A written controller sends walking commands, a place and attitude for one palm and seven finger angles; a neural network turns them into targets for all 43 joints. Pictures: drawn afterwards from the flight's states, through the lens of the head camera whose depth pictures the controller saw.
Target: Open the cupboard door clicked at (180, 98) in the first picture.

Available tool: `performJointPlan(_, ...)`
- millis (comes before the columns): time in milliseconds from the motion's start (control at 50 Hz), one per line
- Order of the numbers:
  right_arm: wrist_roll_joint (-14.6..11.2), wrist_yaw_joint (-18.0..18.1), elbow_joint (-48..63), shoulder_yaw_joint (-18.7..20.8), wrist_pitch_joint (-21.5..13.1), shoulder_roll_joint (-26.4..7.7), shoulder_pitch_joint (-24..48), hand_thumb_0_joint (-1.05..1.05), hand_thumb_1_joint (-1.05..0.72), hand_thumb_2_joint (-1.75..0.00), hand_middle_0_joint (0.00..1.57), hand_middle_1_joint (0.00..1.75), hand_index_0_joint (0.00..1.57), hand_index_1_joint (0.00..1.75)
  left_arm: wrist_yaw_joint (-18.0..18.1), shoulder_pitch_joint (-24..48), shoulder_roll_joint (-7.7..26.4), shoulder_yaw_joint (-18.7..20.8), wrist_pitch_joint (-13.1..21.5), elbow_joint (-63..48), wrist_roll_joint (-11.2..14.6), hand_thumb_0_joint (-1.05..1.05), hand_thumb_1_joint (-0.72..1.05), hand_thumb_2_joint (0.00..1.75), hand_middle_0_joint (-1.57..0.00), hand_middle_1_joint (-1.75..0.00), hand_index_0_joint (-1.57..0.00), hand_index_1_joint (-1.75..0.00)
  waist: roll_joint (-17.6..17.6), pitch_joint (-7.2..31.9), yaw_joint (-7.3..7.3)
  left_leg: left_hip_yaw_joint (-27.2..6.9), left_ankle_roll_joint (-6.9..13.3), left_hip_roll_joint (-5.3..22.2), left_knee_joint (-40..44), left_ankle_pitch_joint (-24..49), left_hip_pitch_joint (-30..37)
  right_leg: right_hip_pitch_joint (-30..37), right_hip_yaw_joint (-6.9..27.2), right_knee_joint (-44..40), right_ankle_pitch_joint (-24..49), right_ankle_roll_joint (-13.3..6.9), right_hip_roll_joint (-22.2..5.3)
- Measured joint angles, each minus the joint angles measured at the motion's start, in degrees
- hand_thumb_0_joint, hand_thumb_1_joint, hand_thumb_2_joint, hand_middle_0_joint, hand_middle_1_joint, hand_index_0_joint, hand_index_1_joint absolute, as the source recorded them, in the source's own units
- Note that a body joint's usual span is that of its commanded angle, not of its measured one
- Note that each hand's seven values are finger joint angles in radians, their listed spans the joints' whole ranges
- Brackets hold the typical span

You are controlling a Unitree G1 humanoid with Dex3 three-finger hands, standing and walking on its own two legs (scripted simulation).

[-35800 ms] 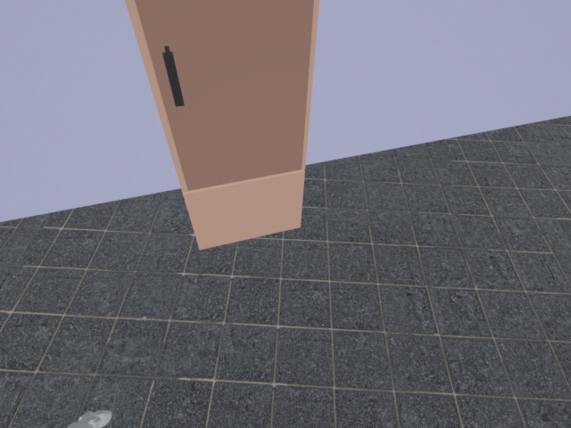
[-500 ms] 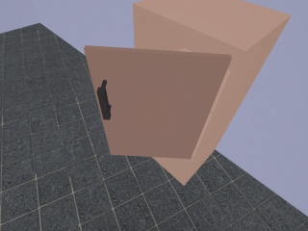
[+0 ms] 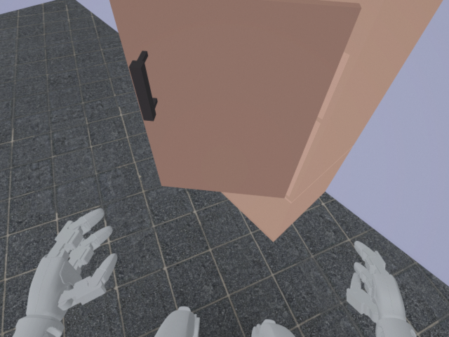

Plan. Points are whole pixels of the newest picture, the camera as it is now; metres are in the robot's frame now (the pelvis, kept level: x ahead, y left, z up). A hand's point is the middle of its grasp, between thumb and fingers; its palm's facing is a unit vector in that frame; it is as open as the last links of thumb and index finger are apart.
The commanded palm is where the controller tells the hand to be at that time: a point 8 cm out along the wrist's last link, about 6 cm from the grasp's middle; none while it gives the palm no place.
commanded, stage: raise the hand with hooked fingers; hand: left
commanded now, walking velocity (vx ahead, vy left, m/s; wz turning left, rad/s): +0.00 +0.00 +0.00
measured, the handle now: (146, 87) +0.56 +0.22 +0.12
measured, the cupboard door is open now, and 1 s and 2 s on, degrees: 42 42 42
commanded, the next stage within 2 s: move the hooked fingers beside the handle in 1.64 s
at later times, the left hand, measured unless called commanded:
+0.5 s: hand (79, 224) +0.26 +0.25 +0.08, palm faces +0.01 -1.00 -0.06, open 11.9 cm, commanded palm +0.24 +0.31 +0.09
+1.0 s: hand (40, 186) +0.29 +0.31 +0.13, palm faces +0.03 -1.00 -0.05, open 13.9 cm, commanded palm +0.27 +0.35 +0.13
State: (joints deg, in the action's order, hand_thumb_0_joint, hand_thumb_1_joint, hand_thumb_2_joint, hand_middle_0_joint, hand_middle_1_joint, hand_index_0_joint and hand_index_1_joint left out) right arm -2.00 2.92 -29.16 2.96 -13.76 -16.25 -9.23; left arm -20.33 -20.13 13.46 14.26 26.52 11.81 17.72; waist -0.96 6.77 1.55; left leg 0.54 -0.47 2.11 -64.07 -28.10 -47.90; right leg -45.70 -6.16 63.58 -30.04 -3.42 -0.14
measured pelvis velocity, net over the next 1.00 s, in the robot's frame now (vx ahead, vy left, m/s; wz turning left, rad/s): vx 0.02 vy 0.04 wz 0.00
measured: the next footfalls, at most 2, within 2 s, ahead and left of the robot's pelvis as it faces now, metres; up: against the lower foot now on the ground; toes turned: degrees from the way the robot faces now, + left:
none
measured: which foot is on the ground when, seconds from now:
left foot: down 0.00-1.00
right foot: down 0.00-1.00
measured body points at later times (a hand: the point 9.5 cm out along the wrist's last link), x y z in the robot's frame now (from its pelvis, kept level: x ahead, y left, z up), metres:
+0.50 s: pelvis +0.02 +0.02 +0.03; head +0.08 +0.02 +0.47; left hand +0.25 +0.31 +0.09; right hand +0.16 -0.24 -0.06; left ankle +0.03 +0.12 -0.66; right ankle +0.02 -0.08 -0.66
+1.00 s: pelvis +0.02 +0.04 +0.05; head +0.06 +0.05 +0.49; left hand +0.29 +0.36 +0.13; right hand +0.19 -0.20 -0.03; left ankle +0.03 +0.12 -0.66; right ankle +0.02 -0.08 -0.66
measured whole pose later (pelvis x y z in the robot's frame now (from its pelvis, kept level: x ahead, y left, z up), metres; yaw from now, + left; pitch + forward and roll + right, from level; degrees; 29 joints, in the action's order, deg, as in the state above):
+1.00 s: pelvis +0.02 +0.04 +0.05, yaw +0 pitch +8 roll -2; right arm -2.4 5.1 -33.1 -3.1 -12.8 -14.6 -14.5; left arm -26.6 -0.9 22.8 22.4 13.6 17.8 19.8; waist 1.5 4.1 1.1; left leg 1.4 2.5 0.6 -48.9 -23.1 -33.5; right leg -29.9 -5.3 45.0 -22.7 -0.1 -0.6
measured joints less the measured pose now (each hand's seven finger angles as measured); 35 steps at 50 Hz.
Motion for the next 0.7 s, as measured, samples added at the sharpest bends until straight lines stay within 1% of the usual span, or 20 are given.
performJointPlan(60,0.2,1.1,-1.5,-1.0,-0.7,0.4,-0.9,0.01,-0.91,-0.9,0.2,0.3,0.2,0.3,0.8,-0.3,0.8,0.7,1.1,-3.7,0.1,0.01,0.49,0.72,-0.23,-0.57,-0.23,-0.56,0.6,-0.5,0.71,-1.7,-0.3,0.4,-0.9,-0.5,-0.7,0.4,-1.6,-0.3,-0.2,-0.4,0.5)
performJointPlan(100,0.2,1.4,-3.1,-2.0,-0.9,1.0,-1.3,0.01,-0.91,-0.9,0.2,0.3,0.2,0.3,-0.2,1.3,1.7,0.9,1.5,-4.6,0.4,0.01,0.44,0.7,-0.23,-0.6,-0.23,-0.59,1.2,-0.8,0.76,-2.4,-0.5,0.5,-1.0,-0.4,-0.8,0.7,-2.3,-0.9,-0.1,-0.5,0.7)
performJointPlan(120,0.2,1.6,-3.9,-2.5,-1.0,1.4,-1.4,0.01,-0.91,-0.9,0.2,0.3,0.2,0.3,-1.1,2.4,2.2,1.0,1.1,-4.5,0.6,0.01,0.42,0.69,-0.23,-0.61,-0.23,-0.61,1.5,-1.0,0.69,-2.7,-0.6,0.6,-0.8,-0.4,-0.8,0.9,-2.5,-1.3,0.1,-0.6,0.8)
performJointPlan(160,0.0,1.7,-5.1,-3.4,-0.7,2.1,-1.9,0.01,-0.91,-0.9,0.2,0.3,0.2,0.3,-3.0,4.8,3.3,1.3,-0.9,-3.6,1.1,0.01,0.37,0.67,-0.24,-0.64,-0.23,-0.64,2.1,-1.2,0.34,-2.7,-0.6,0.7,0.0,-0.1,-0.4,1.4,-2.6,-2.3,0.5,-0.5,1.0)
performJointPlan(200,-0.1,1.6,-5.8,-3.9,-0.2,3.0,-2.6,0.01,-0.91,-0.9,0.2,0.3,0.2,0.3,-4.3,6.5,4.3,1.8,-3.7,-2.4,1.5,0.01,0.33,0.65,-0.24,-0.67,-0.24,-0.67,2.5,-1.3,-0.31,-2.3,-0.6,0.7,1.4,0.4,0.6,2.1,-2.1,-3.5,1.1,-0.3,1.0)
performJointPlan(240,0.0,1.5,-6.1,-4.2,0.2,3.6,-3.5,0.01,-0.91,-0.9,0.2,0.3,0.2,0.3,-4.8,7.4,4.8,2.7,-6.1,-1.3,2.2,0.01,0.28,0.63,-0.24,-0.7,-0.24,-0.7,2.8,-1.4,-0.98,-1.5,-0.4,0.6,3.3,1.0,1.9,3.0,-1.4,-5.1,1.7,-0.1,1.0)
performJointPlan(280,0.0,1.3,-6.1,-4.2,0.3,3.9,-4.6,0.01,-0.91,-0.9,0.2,0.3,0.2,0.3,-4.5,7.3,4.8,3.7,-7.3,-0.8,2.7,0.01,0.23,0.61,-0.25,-0.73,-0.24,-0.73,2.9,-1.2,-1.57,-0.7,-0.1,0.5,5.1,1.6,3.2,3.9,-0.6,-6.6,2.4,0.3,0.9)
performJointPlan(320,0.1,1.1,-6.1,-3.9,0.3,3.8,-5.7,0.01,-0.9,-0.9,0.2,0.3,0.2,0.3,-3.8,6.8,4.5,4.4,-7.2,-0.9,3.0,0.01,0.19,0.59,-0.25,-0.76,-0.25,-0.76,3.0,-1.1,-1.9,0.0,0.2,0.4,6.7,2.1,4.3,4.7,0.0,-7.9,3.0,0.6,0.8)
performJointPlan(360,0.2,0.9,-6.1,-3.5,0.2,3.3,-6.6,0.01,-0.9,-0.9,0.2,0.3,0.2,0.3,-3.3,6.5,4.1,4.8,-6.4,-0.9,3.0,0.01,0.14,0.57,-0.25,-0.79,-0.25,-0.79,3.0,-1.1,-1.95,0.5,0.5,0.2,7.8,2.4,5.1,5.3,0.5,-8.8,3.3,0.8,0.7)
performJointPlan(420,0.2,0.9,-6.1,-3.1,0.2,2.2,-7.2,0.01,-0.9,-0.9,0.2,0.3,0.2,0.3,-3.2,6.5,3.9,5.0,-5.1,-0.6,2.9,0.01,0.07,0.54,-0.26,-0.84,-0.25,-0.83,2.8,-1.1,-1.85,0.9,0.9,-0.1,8.6,2.6,5.8,5.8,0.9,-9.5,3.6,1.2,0.4)
performJointPlan(480,0.1,1.1,-6.0,-2.7,0.2,1.1,-7.2,0.01,-0.9,-0.9,0.2,0.3,0.2,0.3,-3.7,7.1,4.1,4.9,-4.8,-0.1,2.7,0.0,0.0,0.51,-0.26,-0.88,-0.26,-0.88,2.6,-1.4,-1.64,1.0,1.3,-0.3,8.9,2.6,6.3,6.5,1.0,-10.0,3.8,1.6,0.2)
performJointPlan(580,-0.1,1.6,-5.4,-2.8,-0.1,0.2,-6.3,0.01,-0.91,-0.9,0.2,0.3,0.2,0.3,-3.8,8.7,4.8,4.7,-5.5,0.1,2.5,0.0,-0.11,0.46,-0.27,-0.96,-0.27,-0.95,2.1,-2.0,-1.4,0.9,1.8,-0.6,9.6,2.7,7.8,8.4,1.0,-11.4,4.2,2.0,0.0)
performJointPlan(700,-0.2,1.6,-4.0,-3.7,-0.1,0.6,-5.2,0.01,-0.91,-0.9,0.2,0.3,0.2,0.3,-3.9,11.1,6.2,5.4,-7.6,0.3,2.4,0.0,-0.26,0.4,-0.28,-1.05,-0.28,-1.04,1.9,-1.9,-1.15,0.8,2.2,-0.8,11.3,3.3,10.1,11.1,0.9,-13.8,5.2,2.5,-0.1)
